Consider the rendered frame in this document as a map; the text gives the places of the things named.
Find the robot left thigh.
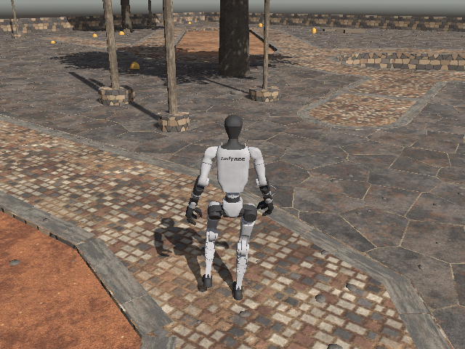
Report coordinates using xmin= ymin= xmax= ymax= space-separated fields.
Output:
xmin=207 ymin=201 xmax=222 ymax=241

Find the left robot upper arm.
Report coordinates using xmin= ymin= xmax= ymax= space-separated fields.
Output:
xmin=197 ymin=146 xmax=218 ymax=187

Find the left robot foot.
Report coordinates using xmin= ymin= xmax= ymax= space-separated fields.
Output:
xmin=202 ymin=274 xmax=212 ymax=288

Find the right robot hand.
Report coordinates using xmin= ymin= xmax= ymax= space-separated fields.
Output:
xmin=257 ymin=201 xmax=274 ymax=216

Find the right robot upper arm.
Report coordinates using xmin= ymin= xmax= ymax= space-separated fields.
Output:
xmin=248 ymin=147 xmax=267 ymax=187

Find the right robot forearm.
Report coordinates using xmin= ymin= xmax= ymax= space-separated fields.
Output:
xmin=259 ymin=175 xmax=272 ymax=204

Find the left robot forearm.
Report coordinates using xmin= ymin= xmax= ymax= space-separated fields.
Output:
xmin=188 ymin=175 xmax=204 ymax=209

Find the left robot hand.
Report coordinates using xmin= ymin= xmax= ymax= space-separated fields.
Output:
xmin=185 ymin=206 xmax=203 ymax=225

